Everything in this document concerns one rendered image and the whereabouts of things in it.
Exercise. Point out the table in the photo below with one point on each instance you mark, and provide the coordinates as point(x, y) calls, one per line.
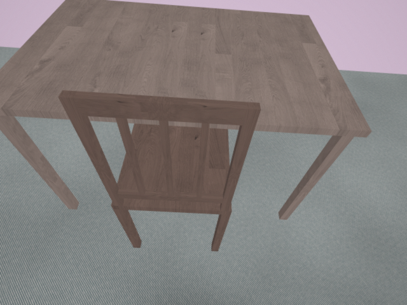
point(276, 59)

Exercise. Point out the chair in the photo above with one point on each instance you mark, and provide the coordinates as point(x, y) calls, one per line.
point(167, 168)

